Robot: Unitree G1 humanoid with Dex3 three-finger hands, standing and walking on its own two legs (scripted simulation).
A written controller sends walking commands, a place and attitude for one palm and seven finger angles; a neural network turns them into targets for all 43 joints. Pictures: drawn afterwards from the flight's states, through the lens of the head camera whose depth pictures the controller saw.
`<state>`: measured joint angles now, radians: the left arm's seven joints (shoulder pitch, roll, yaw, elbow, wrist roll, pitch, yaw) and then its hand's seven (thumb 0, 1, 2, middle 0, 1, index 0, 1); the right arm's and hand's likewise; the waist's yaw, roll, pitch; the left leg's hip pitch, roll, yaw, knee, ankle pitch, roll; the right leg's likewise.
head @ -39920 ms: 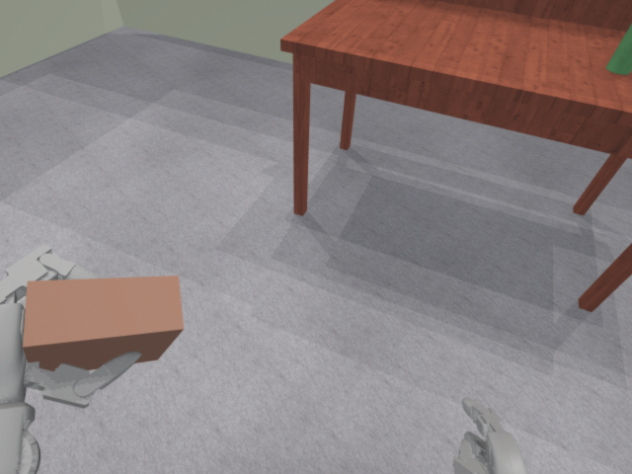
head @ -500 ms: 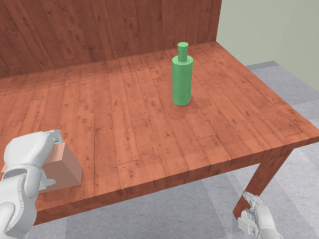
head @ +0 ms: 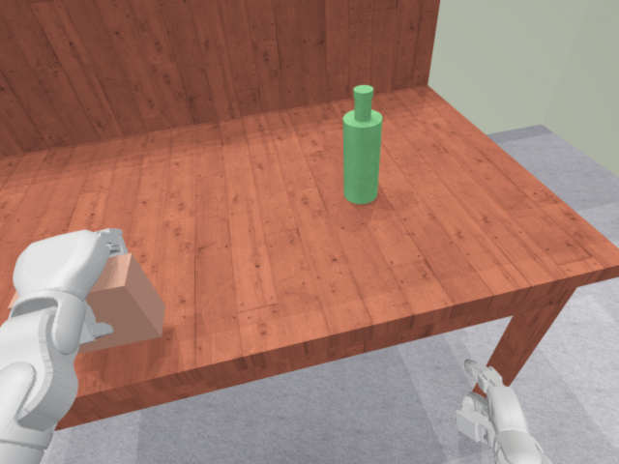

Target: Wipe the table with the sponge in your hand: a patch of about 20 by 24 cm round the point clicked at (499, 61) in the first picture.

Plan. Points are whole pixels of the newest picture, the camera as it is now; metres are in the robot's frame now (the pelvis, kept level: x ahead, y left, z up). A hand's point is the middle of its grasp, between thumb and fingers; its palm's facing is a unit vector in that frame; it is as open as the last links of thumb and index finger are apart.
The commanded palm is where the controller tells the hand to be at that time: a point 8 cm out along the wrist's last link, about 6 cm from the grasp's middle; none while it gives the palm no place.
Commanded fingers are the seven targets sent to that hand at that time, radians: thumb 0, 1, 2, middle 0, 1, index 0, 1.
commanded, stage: lift the sponge slowly off the table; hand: left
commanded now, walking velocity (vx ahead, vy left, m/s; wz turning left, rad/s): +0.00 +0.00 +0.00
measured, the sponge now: (103, 314) +0.24 +0.32 +0.09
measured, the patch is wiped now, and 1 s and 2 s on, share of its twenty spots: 1.00 1.00 1.00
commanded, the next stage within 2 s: bring the sponge back beside the body in 1.00 s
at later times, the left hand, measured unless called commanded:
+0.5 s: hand (100, 258) +0.27 +0.31 +0.16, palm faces +0.07 -0.03 -1.00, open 9.5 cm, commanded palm +0.23 +0.31 +0.24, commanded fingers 0.00 0.10 1.30 -1.20 -1.60 -1.20 -1.60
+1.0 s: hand (85, 237) +0.27 +0.31 +0.19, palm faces +0.10 -0.02 -0.99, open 9.5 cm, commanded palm +0.23 +0.32 +0.27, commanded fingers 0.00 0.10 1.30 -1.20 -1.60 -1.20 -1.60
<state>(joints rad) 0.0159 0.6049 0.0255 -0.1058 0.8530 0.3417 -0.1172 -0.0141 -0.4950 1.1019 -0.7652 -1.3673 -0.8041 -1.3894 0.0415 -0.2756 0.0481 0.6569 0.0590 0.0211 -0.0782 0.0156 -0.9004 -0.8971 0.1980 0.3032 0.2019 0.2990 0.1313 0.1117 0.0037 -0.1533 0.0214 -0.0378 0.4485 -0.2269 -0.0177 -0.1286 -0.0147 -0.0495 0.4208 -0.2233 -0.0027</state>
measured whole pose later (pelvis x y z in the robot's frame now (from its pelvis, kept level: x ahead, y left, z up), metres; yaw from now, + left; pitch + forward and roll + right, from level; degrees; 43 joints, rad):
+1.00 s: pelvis +0.00 +0.00 +0.00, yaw +0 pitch -3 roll +0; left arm -0.14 0.69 0.04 -0.16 0.81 0.39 -0.24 -0.01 -0.49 1.10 -0.77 -1.37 -0.80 -1.39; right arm 0.04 -0.29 0.06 0.63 0.07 0.03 -0.07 0.02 -0.90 -0.90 0.20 0.30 0.20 0.30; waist 0.14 0.12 0.00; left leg -0.18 0.01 -0.03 0.45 -0.22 -0.02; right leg -0.16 -0.02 -0.04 0.44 -0.23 0.00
